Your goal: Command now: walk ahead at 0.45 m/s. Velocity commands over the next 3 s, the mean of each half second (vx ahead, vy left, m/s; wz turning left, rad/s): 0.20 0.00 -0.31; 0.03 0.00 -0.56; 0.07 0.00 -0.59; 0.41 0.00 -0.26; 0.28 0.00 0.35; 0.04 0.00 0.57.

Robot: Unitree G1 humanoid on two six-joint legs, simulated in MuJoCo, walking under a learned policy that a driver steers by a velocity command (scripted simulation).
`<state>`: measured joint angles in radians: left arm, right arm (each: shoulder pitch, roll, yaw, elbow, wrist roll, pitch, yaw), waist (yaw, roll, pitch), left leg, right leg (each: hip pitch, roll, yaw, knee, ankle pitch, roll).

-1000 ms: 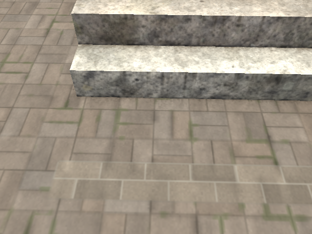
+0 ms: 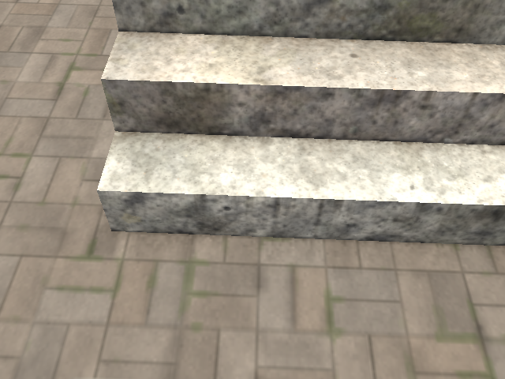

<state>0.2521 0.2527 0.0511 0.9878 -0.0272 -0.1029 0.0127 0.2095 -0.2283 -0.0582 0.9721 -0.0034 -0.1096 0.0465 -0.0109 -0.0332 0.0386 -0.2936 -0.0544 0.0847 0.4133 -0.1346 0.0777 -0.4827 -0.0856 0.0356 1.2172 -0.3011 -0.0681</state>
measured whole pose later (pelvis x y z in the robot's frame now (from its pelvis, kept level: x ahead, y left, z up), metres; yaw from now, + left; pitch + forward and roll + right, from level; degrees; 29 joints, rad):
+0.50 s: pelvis +0.18 -0.04 -0.01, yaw -11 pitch +1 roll +1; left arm 0.18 0.24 0.07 0.87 0.01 -0.02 -0.01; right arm 0.16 -0.25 -0.05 0.91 -0.03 -0.01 -0.02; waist 0.01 0.03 0.10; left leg -0.45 0.01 0.02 1.14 -0.47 0.00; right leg -0.41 0.08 -0.01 0.47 -0.08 -0.10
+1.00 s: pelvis +0.22 +0.02 +0.01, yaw -29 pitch +2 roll -1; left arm 0.16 0.34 0.11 0.74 -0.01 0.04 0.03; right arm 0.18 -0.26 -0.07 0.84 -0.02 -0.02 -0.05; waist -0.01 -0.05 0.02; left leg -0.25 0.02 0.01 0.44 -0.22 0.01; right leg -0.61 0.11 0.12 1.11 -0.37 0.04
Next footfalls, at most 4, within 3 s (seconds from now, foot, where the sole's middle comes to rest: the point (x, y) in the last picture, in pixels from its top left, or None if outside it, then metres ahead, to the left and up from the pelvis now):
0.34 right None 0.31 -0.12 -0.77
0.84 left None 0.31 0.10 -0.78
1.30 right None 0.17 -0.14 -0.77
1.78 left None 0.46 -0.11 -0.77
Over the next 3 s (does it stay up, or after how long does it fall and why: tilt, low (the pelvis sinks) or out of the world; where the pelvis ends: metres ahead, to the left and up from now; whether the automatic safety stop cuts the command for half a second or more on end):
stays up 0.47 -0.32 0.00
